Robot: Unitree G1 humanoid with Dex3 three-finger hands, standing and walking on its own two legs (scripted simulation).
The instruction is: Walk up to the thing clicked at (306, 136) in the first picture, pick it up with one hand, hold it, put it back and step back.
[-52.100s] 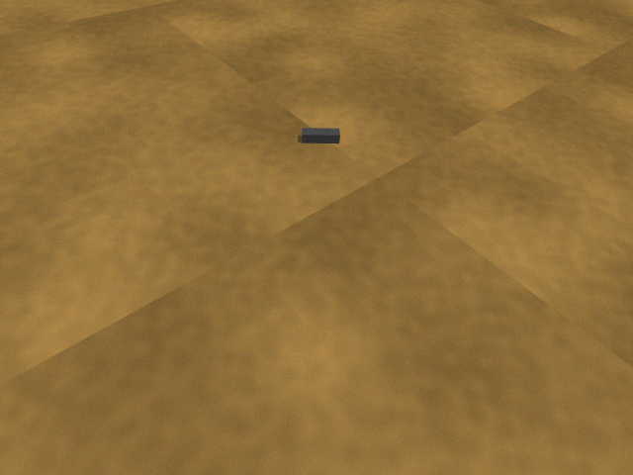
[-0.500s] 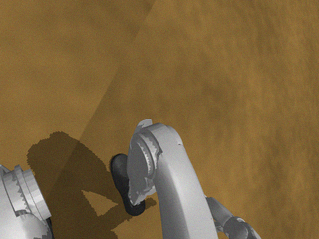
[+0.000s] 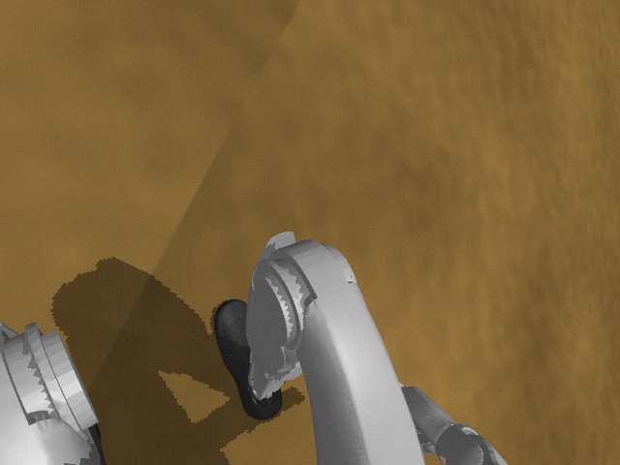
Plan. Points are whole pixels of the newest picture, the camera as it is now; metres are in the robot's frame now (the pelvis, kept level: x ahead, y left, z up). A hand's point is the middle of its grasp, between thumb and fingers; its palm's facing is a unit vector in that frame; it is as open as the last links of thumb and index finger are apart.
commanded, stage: close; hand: left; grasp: from above
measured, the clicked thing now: out of the picture +0.44 +0.44 -0.28
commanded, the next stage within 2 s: go down in 1.42 s
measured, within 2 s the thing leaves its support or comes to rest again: neither
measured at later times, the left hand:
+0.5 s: hand out of the picture +0.42 +0.43 -0.23, palm faces -0.42 -0.20 -0.88, open 11.0 cm
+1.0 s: hand out of the picture +0.43 +0.43 -0.23, palm faces -0.41 -0.19 -0.89, open 11.3 cm
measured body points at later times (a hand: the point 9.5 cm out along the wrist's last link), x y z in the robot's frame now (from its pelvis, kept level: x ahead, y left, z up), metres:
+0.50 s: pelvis +0.00 +0.00 +0.00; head +0.28 +0.16 +0.31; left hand +0.44 +0.44 -0.18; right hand +0.10 -0.26 -0.05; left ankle +0.07 +0.12 -0.27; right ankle +0.13 -0.13 -0.27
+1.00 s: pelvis +0.00 +0.00 +0.00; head +0.27 +0.16 +0.32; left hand +0.44 +0.43 -0.18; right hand +0.09 -0.26 -0.05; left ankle +0.07 +0.12 -0.27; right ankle +0.13 -0.13 -0.27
